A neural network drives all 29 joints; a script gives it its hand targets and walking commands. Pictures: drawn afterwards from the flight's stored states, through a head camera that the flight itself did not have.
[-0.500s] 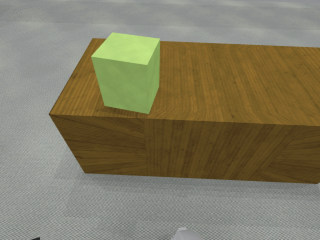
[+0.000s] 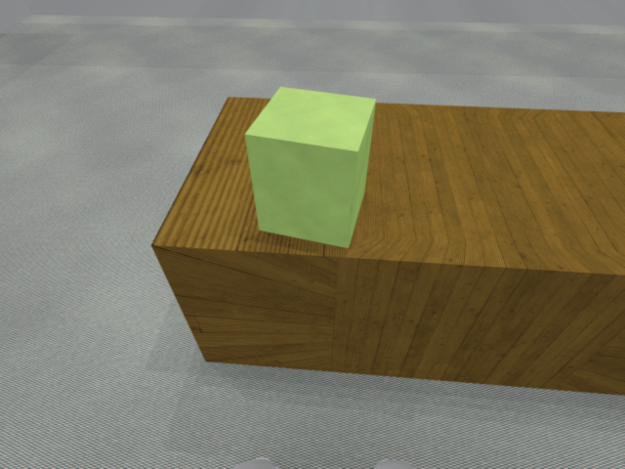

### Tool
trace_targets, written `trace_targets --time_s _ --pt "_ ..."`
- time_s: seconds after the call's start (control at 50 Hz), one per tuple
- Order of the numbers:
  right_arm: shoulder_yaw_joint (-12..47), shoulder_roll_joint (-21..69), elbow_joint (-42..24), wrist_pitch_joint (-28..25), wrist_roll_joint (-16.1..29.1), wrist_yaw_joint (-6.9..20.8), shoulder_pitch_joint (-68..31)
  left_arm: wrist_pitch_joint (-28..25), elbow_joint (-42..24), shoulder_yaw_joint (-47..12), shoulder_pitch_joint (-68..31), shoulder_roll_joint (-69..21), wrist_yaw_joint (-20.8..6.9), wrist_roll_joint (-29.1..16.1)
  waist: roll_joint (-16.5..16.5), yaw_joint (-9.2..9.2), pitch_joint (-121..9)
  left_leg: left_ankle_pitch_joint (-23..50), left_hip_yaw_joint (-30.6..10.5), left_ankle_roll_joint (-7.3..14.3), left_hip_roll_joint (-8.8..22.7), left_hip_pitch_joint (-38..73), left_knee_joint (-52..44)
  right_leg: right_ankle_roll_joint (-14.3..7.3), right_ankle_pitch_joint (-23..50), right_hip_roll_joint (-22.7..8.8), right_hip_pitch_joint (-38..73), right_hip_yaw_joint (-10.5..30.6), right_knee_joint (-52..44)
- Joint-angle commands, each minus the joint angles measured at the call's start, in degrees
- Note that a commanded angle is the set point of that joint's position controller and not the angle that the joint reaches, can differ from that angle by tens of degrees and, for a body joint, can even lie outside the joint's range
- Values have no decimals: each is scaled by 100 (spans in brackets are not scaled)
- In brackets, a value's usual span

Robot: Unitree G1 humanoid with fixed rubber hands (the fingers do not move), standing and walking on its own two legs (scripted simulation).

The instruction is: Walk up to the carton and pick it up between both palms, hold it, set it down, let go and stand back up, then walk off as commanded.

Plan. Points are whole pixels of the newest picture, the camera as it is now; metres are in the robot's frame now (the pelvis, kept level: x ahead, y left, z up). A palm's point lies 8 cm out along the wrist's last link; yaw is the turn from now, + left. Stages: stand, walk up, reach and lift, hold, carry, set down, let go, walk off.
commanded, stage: walk up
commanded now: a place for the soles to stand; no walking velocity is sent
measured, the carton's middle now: (314, 167) +0.71 -0.01 -0.02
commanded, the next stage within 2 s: none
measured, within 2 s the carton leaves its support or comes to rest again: neither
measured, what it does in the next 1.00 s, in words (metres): walks ahead: right foot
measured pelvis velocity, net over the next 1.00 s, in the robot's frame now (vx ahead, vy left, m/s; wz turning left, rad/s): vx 0.09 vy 0.06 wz -0.09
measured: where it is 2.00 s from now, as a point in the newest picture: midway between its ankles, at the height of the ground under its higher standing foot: outside the picture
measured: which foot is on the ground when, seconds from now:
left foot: down 0.00-0.52, up 0.54-1.00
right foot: up 0.00-0.48, down 0.50-1.00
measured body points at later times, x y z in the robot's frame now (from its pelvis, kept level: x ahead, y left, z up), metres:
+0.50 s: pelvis +0.05 +0.02 +0.02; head +0.07 -0.01 +0.46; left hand +0.21 +0.33 -0.06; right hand +0.03 -0.30 -0.11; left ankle +0.06 +0.09 -0.69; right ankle +0.12 -0.08 -0.68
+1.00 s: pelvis +0.09 +0.06 +0.02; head +0.09 +0.05 +0.47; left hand +0.20 +0.39 -0.06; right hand +0.10 -0.29 -0.08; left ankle +0.14 +0.18 -0.66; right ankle +0.12 -0.08 -0.68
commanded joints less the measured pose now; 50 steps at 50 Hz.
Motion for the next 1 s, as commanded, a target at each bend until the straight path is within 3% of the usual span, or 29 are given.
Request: trace_targets --time_s 0.0,0.02,0.04,0.06,0.08,0.12,0.18,0.22,0.24,0.28,0.34,0.38,0.42,0.44,0.46,0.48,0.5,0.52,0.54,0.56,0.62,0.66,0.76,0.8,0.82,0.88,0.94,0.96,0.98 --pt "-696 -1741 -395 -135 -170 -224 25 -72 159 423 -28 1522 130 -121 391 -178 499 -3996 -4653 -221 1921 842 -5411 63 -114 436 -2381 416 2155" --pt "-669 -1583 -426 -168 -205 -242 -235 -91 262 454 86 1623 94 -107 175 10 681 -3377 -4223 -272 1839 856 -5147 112 280 218 -2326 272 2213" --pt "-634 -1382 -405 -211 -232 -256 -205 -91 336 485 79 1587 81 -137 -30 -17 657 -2386 -3484 -367 1571 1051 -4745 174 609 40 -2171 283 1932" --pt "-600 -1225 -388 -246 -233 -269 -35 -93 368 490 163 1537 73 -178 88 -72 480 -1398 -2719 -522 1267 1290 -4406 218 759 32 -1956 376 1554" --pt "-582 -1197 -375 -268 -260 -281 96 -110 319 453 129 1373 63 -226 215 -129 253 -377 -2264 -444 1159 1692 -4016 204 797 22 -1983 309 1320" --pt "-577 -1145 -319 -292 -225 -291 475 -96 242 433 -33 1254 60 -222 137 -202 -23 1041 -1844 -362 1103 2186 -3527 149 784 -5 -1980 248 1137" --pt "-576 -1010 -408 -255 -217 -300 514 -46 208 399 -150 1173 72 -184 102 -263 -68 1196 -1684 -303 1114 2455 -3528 98 803 45 -2080 31 963" --pt "-572 -934 -443 -225 -230 -314 550 -14 208 385 -192 1161 80 -176 251 -349 -212 1266 -1483 -271 1098 2683 -3480 81 738 48 -2097 -115 807" --pt "-580 -925 -414 -217 -246 -321 586 -16 203 371 -267 1129 92 -176 151 -359 -182 1341 -1574 -287 1141 2740 -3454 69 693 22 -2124 -98 752" --pt "-562 -854 -432 -203 -262 -318 583 -37 134 362 -415 1123 109 -180 187 -413 -199 1820 -1403 -106 1159 2860 -3317 57 525 12 -2175 -248 507" --pt "-553 -884 -464 -174 -295 -319 637 -76 24 345 -575 1116 135 -156 197 -496 -407 1943 -1560 254 1465 3013 -3140 0 -16 -97 -2144 -407 188" --pt "-542 -936 -464 -145 -325 -299 541 -118 -33 343 -578 1128 133 -148 158 -424 -342 1874 -1531 513 1633 2768 -3029 -27 -386 -186 -1912 -547 -204" --pt "-525 -968 -556 -107 -336 -254 248 -164 9 363 -351 1138 127 -130 270 -240 -462 1424 -1303 720 1664 2156 -2888 -91 -500 -199 -1126 -784 -704" --pt "-489 -930 -597 -80 -353 -222 41 -214 80 365 -160 1112 125 -131 246 -64 -448 1555 -1058 759 1529 1732 -2636 -138 -417 -109 -580 -862 -1116" --pt "-449 -909 -757 -49 -322 -181 -360 -272 189 434 437 1151 151 -116 -1 395 -714 1727 -591 662 1326 727 -1865 -254 57 -18 919 -786 -1939" --pt "-362 -646 -858 -53 -303 -156 -539 -321 415 608 1297 1367 227 -72 -560 929 -1038 2027 -136 423 835 -228 -496 -267 318 -58 2398 -276 -2316" --pt "-243 -183 -900 -60 -275 -133 -234 -333 459 788 1640 1876 299 -23 -1747 988 -1250 -225 124 103 25 -1477 829 -520 -282 -1044 3360 1611 -2787" --pt "-243 -284 -945 5 -287 -148 -91 -320 249 795 1471 2154 321 -24 -1722 717 -1328 -1003 -373 -88 -229 -2237 1686 -878 -1728 -2190 3295 4164 -3767" --pt "-415 -936 -800 145 -356 -155 -378 -267 116 831 1080 2179 352 -57 -1044 737 -932 -881 -720 -95 -98 -2532 2019 -1088 -3204 -2380 2770 4718 -4221" --pt "-437 -1080 -661 221 -398 -134 -466 -235 80 788 664 2136 373 -71 -844 604 -237 -560 -861 -23 163 -2461 1983 -932 -3667 -2363 1756 4317 -4311" --pt "-504 -927 -363 296 -311 -3 -42 -274 24 649 -122 1755 298 -114 -766 99 773 127 -887 -82 393 -1540 1607 -311 -2690 -1665 210 2753 -4329" --pt "-490 -862 -325 307 -317 31 67 -322 -56 656 -15 1736 219 -106 -830 108 711 498 -947 -134 288 -1343 1551 -307 -2371 -1489 164 2454 -4308" --pt "-471 -969 -242 271 -303 13 63 -382 -141 737 278 1771 107 -58 -982 224 322 621 -967 -201 341 -1371 1180 -618 -2467 -1623 698 2225 -4180" --pt "-460 -1023 -250 238 -269 7 -70 -368 -143 749 269 1807 66 -31 -1200 280 387 404 -836 -218 430 -1475 815 -835 -2500 -1627 843 2098 -4055" --pt "-445 -1026 -306 211 -283 14 -156 -359 -160 770 308 1864 57 -1 -1121 296 377 214 -865 -202 465 -1505 638 -997 -2499 -1732 955 2201 -4000" --pt "-441 -1069 -367 131 -279 -3 -209 -336 -130 823 304 1989 25 -1 -1241 333 131 -306 -805 -96 531 -1338 178 -1157 -2305 -1893 1205 2221 -3708" --pt "-484 -1161 -356 68 -260 6 -1 -270 -139 836 -40 2112 -4 79 -1355 155 48 -799 -753 112 568 -524 -445 -1118 -2162 -1952 711 2008 -3489" --pt "-521 -1146 -255 23 -236 1 336 -242 -128 816 -255 2157 -9 99 -1408 -27 -128 -721 -614 216 498 139 -754 -1007 -1995 -1889 262 1700 -3330" --pt "-540 -1142 -90 -32 -210 -15 792 -220 -157 756 -601 2039 -12 95 -1140 -374 -205 -314 -522 309 419 1148 -1317 -827 -1848 -1643 -450 1198 -2817"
